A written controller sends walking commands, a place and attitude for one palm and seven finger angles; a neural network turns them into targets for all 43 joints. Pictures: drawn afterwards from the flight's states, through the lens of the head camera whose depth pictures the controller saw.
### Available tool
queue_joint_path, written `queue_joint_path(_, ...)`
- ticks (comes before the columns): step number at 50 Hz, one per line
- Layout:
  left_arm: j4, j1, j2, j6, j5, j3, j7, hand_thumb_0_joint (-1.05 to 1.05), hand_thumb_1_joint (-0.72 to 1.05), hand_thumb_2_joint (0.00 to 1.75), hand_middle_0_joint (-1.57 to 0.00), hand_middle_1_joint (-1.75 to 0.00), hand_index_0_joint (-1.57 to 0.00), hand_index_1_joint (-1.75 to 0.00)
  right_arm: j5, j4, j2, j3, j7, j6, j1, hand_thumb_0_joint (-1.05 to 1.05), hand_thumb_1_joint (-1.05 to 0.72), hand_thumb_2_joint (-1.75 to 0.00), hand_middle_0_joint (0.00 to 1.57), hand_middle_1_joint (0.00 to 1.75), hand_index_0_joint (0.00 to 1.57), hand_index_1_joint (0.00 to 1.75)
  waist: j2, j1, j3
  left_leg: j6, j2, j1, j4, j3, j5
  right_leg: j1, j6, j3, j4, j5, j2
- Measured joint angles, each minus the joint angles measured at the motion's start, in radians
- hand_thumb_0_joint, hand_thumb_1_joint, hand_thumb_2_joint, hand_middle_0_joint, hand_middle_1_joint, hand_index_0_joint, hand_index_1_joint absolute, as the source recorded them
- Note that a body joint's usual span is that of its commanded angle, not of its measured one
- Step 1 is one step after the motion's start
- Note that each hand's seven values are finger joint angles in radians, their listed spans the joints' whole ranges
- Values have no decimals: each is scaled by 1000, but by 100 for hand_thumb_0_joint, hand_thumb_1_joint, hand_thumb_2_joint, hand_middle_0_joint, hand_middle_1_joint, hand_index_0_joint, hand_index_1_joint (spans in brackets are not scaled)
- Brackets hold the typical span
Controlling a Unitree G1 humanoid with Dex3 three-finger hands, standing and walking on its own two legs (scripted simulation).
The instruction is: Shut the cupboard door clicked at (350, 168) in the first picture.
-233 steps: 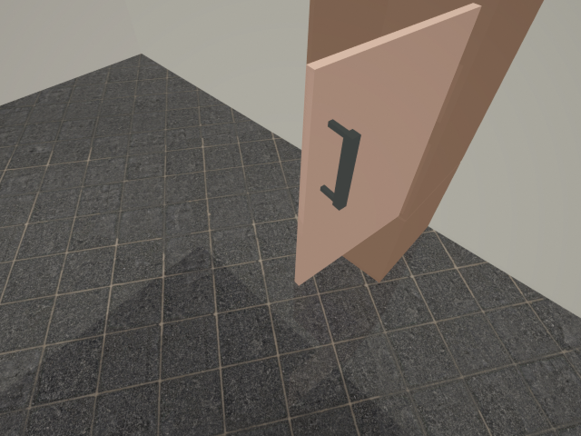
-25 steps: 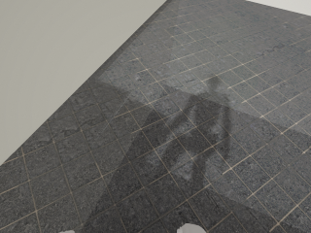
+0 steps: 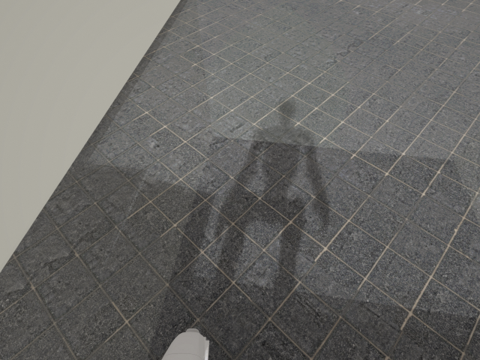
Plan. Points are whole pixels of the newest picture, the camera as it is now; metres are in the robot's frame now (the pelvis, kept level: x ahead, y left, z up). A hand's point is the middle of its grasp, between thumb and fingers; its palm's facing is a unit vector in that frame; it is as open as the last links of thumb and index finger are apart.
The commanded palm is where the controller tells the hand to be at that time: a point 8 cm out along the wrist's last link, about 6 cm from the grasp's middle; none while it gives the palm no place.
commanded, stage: walk around to get in front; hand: left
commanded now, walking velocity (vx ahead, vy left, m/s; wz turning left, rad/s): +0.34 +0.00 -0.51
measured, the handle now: out of the picture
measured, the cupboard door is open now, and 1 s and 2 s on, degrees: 81 81 81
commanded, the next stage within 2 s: walk to a spot facing it in 1.44 s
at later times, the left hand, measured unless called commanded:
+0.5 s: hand (167, 243) +0.37 +0.21 -0.16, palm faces -0.30 -0.93 -0.20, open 7.4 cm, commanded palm none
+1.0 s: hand (228, 192) +0.53 +0.08 -0.17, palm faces -0.38 -0.89 -0.24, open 7.1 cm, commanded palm none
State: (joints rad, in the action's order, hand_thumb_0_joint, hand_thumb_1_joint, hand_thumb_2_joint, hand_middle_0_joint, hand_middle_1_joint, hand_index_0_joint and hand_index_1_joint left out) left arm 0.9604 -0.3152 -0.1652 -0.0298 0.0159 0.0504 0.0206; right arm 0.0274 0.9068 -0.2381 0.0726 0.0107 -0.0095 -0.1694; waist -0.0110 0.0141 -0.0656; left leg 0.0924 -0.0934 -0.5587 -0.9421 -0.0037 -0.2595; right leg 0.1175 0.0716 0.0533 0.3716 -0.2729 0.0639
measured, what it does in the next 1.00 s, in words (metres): walks ahead, turning right: left foot, then right foot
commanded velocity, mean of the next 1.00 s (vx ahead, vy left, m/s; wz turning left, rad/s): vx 0.36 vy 0.00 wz -0.29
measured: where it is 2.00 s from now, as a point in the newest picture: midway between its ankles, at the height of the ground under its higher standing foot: (303, 223)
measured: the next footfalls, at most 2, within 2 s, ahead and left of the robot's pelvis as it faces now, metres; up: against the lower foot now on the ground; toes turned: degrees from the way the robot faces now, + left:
left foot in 0.18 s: +0.20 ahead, +0.14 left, +0.00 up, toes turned -4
right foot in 0.70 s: +0.37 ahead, -0.13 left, +0.00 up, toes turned -29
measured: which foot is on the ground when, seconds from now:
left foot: up 0.00-0.16, down 0.18-0.70, up 0.72-1.00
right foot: down 0.00-0.18, up 0.20-0.68, down 0.70-1.00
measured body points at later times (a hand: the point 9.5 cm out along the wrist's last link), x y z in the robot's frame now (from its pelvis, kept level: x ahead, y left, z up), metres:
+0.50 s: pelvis +0.21 +0.04 +0.00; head +0.25 +0.05 +0.45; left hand +0.39 +0.25 -0.15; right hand +0.10 -0.18 -0.14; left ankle +0.16 +0.14 -0.74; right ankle +0.22 -0.12 -0.65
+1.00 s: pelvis +0.41 -0.09 +0.00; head +0.44 -0.11 +0.45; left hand +0.55 +0.12 -0.15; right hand +0.35 -0.32 -0.16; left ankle +0.54 +0.03 -0.67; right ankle +0.34 -0.11 -0.74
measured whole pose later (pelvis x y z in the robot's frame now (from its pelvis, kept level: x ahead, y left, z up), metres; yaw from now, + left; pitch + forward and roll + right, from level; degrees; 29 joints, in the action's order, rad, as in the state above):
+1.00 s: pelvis +0.41 -0.09 +0.00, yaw -25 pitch +0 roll +0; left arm 1.04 -0.27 -0.19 -0.09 0.00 0.06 -0.02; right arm 0.02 1.02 -0.17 0.06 -0.01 0.02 -0.22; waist -0.02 -0.03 -0.05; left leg 0.04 -0.13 -0.61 -1.01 0.04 -0.21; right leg 0.08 0.10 -0.09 0.34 -0.27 0.08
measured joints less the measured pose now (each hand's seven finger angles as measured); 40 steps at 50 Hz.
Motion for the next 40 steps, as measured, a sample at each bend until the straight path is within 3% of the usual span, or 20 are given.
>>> queue_joint_path(5,26,-53,-5,2,6,3,-4,1,90,90,-20,-30,-20,-30,-7,-23,12,-8,0,16,58,0,-91,-90,20,30,20,30,19,38,-7,-15,38,33,153,13,-29,-45,-17,51,7,-56,3)
queue_joint_path(8,43,-80,-17,9,4,9,-7,1,90,90,-20,-30,-20,-30,-10,-43,26,-22,-2,41,82,0,-91,-90,20,30,20,30,43,49,-7,-33,73,115,318,35,-11,-56,-36,88,66,-125,-5)
queue_joint_path(10,59,-87,-25,17,-6,17,-5,1,90,90,-20,-30,-20,-30,-1,-59,33,-35,-10,72,87,0,-91,-90,20,30,20,30,49,42,-4,-91,75,151,352,53,54,8,-37,89,267,-203,3)
queue_joint_path(12,74,-64,-41,30,-5,23,-2,1,90,90,-20,-30,-20,-30,7,-66,49,-50,-16,83,77,0,-91,-90,20,30,20,30,64,37,-11,-125,67,178,311,91,5,124,-33,55,584,-221,-3)
queue_joint_path(14,72,-34,-58,34,5,30,5,1,91,90,-20,-30,-20,-30,9,-65,61,-57,-19,84,41,0,-91,-90,21,30,20,30,67,29,-4,-132,56,231,341,118,-30,236,-41,-2,793,-155,-31)
queue_joint_path(17,40,31,-77,40,14,37,15,1,91,90,-20,-29,-20,-30,5,-34,73,-59,-29,90,-28,0,-90,-90,21,30,20,30,58,17,-2,-124,47,318,435,147,-22,367,-58,-53,896,-39,-80)
queue_joint_path(24,-31,160,-81,45,17,36,19,1,91,90,-19,-29,-19,-30,0,76,66,-49,-36,81,-202,0,-91,-90,20,30,20,30,34,-22,8,-121,41,483,576,237,-49,550,-74,-77,785,101,-137)
queue_joint_path(28,-40,230,-63,51,17,21,23,1,91,90,-19,-29,-19,-30,4,125,56,-48,-37,75,-293,0,-91,-90,20,30,20,30,21,-65,0,-104,44,566,608,282,-95,534,-57,-117,566,142,-144)
queue_joint_path(31,-47,279,-45,47,12,6,22,1,91,90,-19,-29,-19,-30,7,162,55,-53,-36,68,-347,0,-91,-90,20,30,20,30,11,-96,-12,-81,39,622,613,307,-140,479,-23,-152,417,104,-122)
queue_joint_path(33,-55,301,-31,35,10,-3,19,1,91,90,-19,-29,-19,-30,7,188,60,-58,-34,60,-379,0,-91,-90,20,30,20,30,0,-109,-17,-60,20,645,579,316,-185,421,6,-176,348,57,-91)
queue_joint_path(35,-64,299,-23,8,10,-12,17,1,91,90,-19,-29,-19,-30,1,216,77,-64,-28,49,-411,0,-91,-90,20,30,20,30,13,-104,-12,-46,-3,625,434,317,-230,322,39,-190,259,65,-68)
queue_joint_path(36,-63,293,-17,-11,10,-11,12,1,91,90,-19,-29,-19,-30,-7,229,85,-65,-24,40,-410,0,-91,-90,20,30,20,30,17,-90,-12,-50,-20,572,275,290,-223,311,47,-186,274,49,-59)
queue_joint_path(38,-51,268,-5,-27,-4,-15,-1,0,91,90,-20,-29,-20,-30,-17,239,94,-61,-18,22,-369,1,-91,-90,20,30,20,30,19,-84,-27,-61,-12,422,-89,163,-236,282,46,-179,309,-12,-42)
queue_joint_path(40,-24,225,3,-26,-11,-20,-11,0,91,90,-20,-29,-20,-30,-17,224,101,-51,-17,19,-311,1,-91,-90,20,30,20,30,23,-85,-31,-66,-5,286,-280,91,-164,217,32,-172,255,-22,-30)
